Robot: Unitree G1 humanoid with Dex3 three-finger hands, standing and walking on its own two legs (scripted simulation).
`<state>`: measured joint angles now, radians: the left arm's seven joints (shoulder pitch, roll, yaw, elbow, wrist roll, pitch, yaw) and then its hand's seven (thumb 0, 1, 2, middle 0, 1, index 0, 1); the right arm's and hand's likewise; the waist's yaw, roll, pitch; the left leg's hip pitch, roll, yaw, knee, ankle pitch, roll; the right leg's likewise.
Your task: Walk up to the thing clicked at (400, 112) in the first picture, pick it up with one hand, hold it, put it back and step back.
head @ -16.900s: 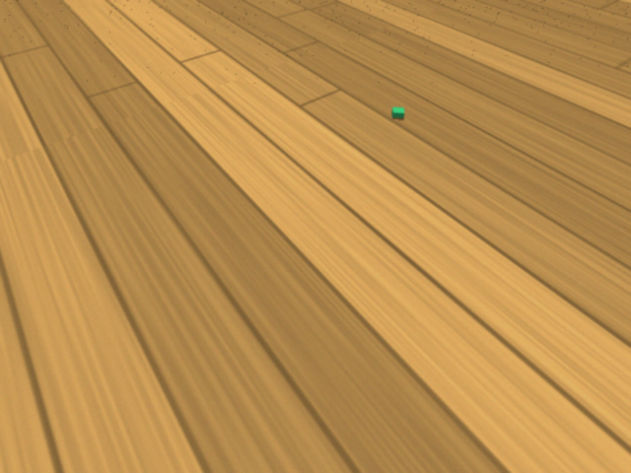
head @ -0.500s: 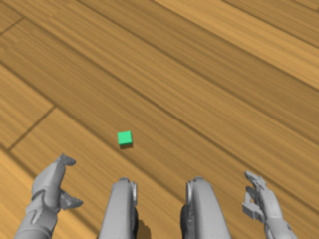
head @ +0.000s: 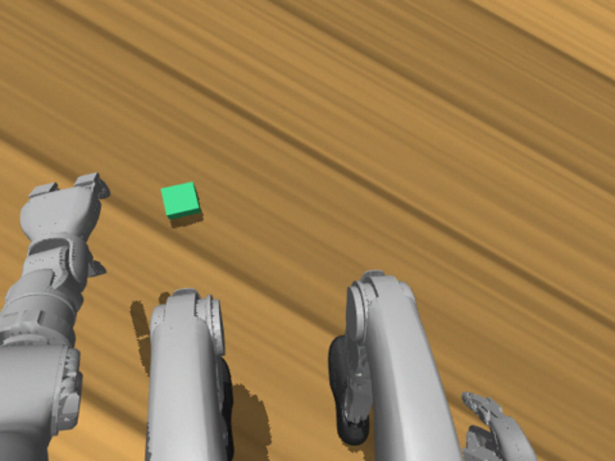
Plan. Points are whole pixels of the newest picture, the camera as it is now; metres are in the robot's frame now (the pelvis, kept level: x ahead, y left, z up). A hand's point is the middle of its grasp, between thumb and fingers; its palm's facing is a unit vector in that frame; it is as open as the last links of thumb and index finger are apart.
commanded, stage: rise first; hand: left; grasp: from above
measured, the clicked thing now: (181, 200) +0.55 +0.20 -0.39
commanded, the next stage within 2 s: none
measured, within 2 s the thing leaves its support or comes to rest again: neither
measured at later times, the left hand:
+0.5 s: hand (112, 214) +0.47 +0.28 -0.22, palm faces -0.44 -0.08 -0.90, open 13.0 cm
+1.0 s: hand (124, 206) +0.50 +0.27 -0.25, palm faces -0.43 -0.09 -0.90, open 13.1 cm
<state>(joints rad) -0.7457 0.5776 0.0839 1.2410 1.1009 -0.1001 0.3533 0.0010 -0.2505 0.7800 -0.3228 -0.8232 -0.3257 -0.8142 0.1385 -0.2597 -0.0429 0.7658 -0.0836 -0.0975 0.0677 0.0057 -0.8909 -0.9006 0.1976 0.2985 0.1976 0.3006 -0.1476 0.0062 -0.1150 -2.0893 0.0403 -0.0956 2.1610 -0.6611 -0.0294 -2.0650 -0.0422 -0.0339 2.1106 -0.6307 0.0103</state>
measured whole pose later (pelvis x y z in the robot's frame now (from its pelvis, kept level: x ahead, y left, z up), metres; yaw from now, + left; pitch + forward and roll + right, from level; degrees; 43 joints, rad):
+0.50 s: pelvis +0.01 +0.01 -0.05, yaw -2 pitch +36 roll -6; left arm -0.96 0.66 0.12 1.49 1.19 -0.07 0.44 0.00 -0.31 0.82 -0.25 -0.86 -0.26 -0.84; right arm 0.14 -0.24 0.02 0.78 -0.14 -0.10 0.13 0.00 -0.90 -0.90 0.20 0.30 0.20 0.30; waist -0.24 0.01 -0.07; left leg -2.26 0.03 -0.11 2.33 -0.70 -0.01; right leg -2.22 -0.04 -0.03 2.26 -0.66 0.04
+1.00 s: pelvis +0.02 +0.01 -0.07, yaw -3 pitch +36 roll -7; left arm -1.02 0.71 0.13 1.53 1.19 -0.07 0.45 0.00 -0.35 0.83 -0.21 -0.93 -0.23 -0.90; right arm 0.16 -0.28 0.05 0.76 -0.16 -0.09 0.17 0.00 -0.90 -0.90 0.20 0.30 0.20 0.30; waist -0.26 0.00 -0.03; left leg -2.32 0.03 -0.14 2.40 -0.72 -0.02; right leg -2.27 -0.03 -0.05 2.32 -0.67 0.03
